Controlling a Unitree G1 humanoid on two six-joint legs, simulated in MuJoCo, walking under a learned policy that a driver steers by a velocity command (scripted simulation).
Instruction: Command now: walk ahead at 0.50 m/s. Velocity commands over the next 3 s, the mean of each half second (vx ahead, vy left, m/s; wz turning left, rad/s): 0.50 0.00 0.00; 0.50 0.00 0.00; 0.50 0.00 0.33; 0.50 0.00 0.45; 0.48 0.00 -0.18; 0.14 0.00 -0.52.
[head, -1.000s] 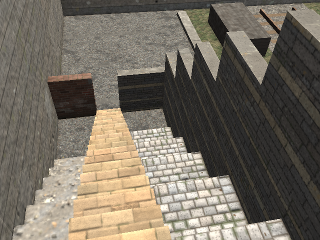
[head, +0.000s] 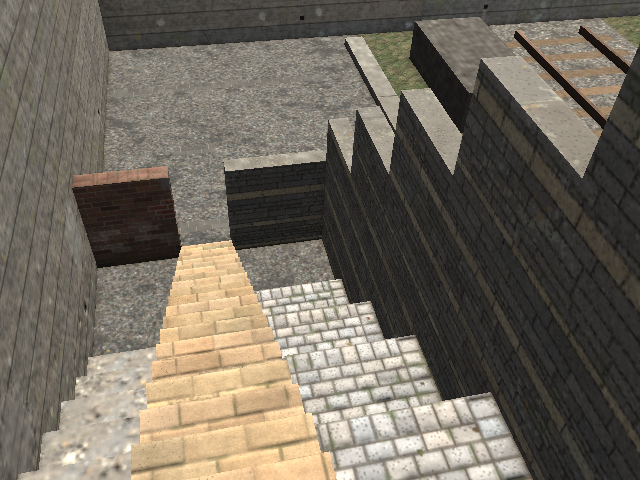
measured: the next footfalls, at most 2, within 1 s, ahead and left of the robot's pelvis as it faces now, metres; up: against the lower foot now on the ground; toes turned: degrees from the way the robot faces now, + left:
right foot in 0.12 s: +0.00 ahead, -0.19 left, +0.12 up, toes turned -1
right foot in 0.40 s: +0.16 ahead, -0.14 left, +0.00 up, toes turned +1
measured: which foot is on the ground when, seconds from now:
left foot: down 0.00-0.40, up 0.42-0.74, down 0.76-1.00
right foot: up 0.00-0.10, down 0.12-0.24, up 0.26-0.38, down 0.40-0.74, up 0.76-1.00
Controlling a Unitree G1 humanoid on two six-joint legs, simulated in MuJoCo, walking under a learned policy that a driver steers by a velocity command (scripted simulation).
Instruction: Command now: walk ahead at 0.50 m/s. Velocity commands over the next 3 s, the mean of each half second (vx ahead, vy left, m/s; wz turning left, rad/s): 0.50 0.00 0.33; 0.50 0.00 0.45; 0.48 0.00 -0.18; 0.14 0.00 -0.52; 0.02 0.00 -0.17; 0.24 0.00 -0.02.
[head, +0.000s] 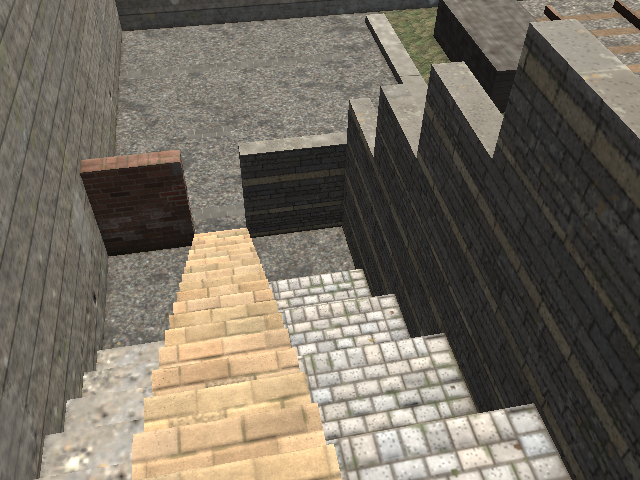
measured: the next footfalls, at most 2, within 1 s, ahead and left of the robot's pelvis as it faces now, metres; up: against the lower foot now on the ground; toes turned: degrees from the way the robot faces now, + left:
right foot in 0.06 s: +0.06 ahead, -0.11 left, +0.00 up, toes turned +5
left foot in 0.50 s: +0.21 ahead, +0.20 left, -0.19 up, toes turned +10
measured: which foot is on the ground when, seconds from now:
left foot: down 0.00-0.06, up 0.08-0.48, down 0.50-1.00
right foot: up 0.00-0.04, down 0.06-0.46, up 0.48-1.00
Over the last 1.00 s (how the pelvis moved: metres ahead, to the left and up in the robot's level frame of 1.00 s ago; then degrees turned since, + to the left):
0.29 0.01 -0.24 0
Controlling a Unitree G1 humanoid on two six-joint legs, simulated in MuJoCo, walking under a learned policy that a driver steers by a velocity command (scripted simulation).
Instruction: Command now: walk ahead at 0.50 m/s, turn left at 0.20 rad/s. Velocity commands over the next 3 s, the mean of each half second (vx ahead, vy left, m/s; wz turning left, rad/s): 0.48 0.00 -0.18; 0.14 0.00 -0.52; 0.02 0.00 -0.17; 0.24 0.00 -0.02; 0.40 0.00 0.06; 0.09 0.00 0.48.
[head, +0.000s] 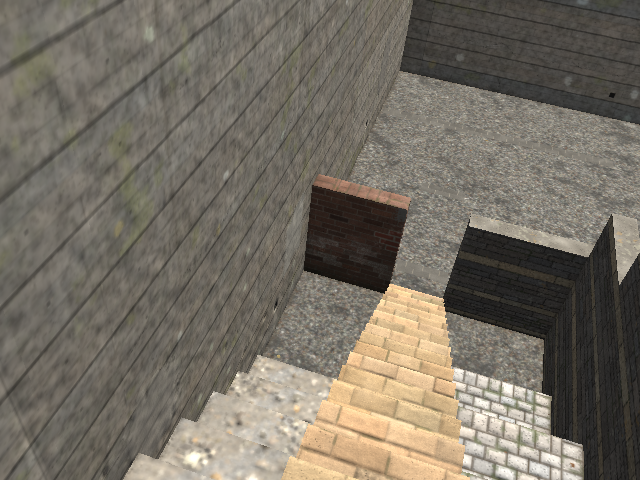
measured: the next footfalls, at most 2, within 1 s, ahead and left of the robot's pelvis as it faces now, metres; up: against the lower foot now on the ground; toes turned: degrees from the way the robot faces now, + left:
right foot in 0.12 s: +0.12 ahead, -0.11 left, -0.19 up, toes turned +7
left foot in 0.42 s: +0.26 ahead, +0.12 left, -0.19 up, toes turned -14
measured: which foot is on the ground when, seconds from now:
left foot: down 0.00-0.10, up 0.12-0.40, down 0.42-0.80, up 0.82-1.00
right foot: up 0.00-0.10, down 0.12-0.44, up 0.46-0.80, down 0.82-1.00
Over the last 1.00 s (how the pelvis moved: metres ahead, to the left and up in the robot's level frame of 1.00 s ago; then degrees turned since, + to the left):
0.33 0.20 -0.20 28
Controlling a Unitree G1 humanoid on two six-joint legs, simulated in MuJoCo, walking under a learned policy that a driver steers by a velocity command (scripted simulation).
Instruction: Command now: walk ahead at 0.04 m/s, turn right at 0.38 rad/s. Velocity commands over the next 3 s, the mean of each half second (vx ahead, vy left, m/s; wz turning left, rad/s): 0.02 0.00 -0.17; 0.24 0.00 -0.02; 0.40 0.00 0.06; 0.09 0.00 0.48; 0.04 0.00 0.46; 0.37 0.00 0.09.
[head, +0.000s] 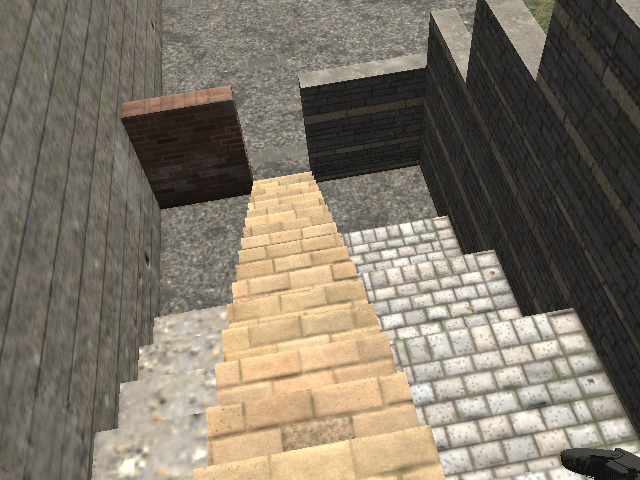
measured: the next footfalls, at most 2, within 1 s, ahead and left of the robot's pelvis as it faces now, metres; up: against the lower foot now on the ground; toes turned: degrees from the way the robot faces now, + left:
left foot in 0.18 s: +0.11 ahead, +0.14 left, +0.00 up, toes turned -7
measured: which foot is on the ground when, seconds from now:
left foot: up 0.00-0.16, down 0.18-1.00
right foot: down 0.00-1.00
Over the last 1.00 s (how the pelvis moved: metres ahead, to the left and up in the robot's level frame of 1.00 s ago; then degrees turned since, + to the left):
0.31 -0.15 -0.33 -29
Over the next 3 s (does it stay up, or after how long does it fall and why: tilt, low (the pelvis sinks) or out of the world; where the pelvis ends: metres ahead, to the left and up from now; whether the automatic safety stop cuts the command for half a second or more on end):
stays up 0.31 0.18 -0.19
